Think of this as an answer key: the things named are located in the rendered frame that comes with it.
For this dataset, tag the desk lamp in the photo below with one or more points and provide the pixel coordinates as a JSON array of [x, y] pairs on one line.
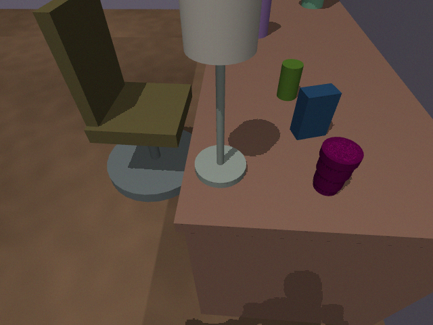
[[220, 32]]

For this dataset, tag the desk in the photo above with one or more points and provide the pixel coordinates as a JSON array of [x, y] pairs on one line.
[[271, 246]]

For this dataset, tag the office chair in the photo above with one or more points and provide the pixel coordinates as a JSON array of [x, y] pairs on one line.
[[145, 120]]

